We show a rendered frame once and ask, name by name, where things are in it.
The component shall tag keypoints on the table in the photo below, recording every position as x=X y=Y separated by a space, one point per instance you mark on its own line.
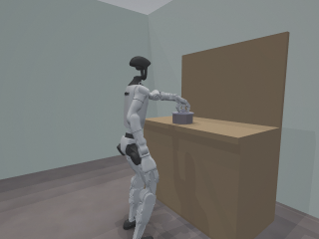
x=220 y=172

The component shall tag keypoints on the robot torso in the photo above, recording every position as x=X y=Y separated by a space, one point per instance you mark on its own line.
x=128 y=140

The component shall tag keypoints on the left robot forearm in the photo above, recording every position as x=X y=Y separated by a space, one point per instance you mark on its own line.
x=169 y=97

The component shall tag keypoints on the robot head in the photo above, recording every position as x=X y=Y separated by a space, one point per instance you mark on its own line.
x=141 y=64

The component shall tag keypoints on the pot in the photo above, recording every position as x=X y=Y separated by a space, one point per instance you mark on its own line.
x=182 y=119

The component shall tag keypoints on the robot right hand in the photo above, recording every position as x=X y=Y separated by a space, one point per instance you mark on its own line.
x=148 y=165

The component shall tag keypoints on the left robot upper arm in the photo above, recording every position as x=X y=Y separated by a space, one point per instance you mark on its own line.
x=154 y=95

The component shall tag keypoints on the robot left hand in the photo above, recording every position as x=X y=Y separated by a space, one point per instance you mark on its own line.
x=183 y=103

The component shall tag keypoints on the lid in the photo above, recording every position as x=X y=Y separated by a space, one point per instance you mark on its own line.
x=183 y=113

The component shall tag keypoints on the right robot upper arm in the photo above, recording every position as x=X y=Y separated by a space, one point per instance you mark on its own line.
x=141 y=94

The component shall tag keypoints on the right robot forearm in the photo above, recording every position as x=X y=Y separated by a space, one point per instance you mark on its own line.
x=136 y=131

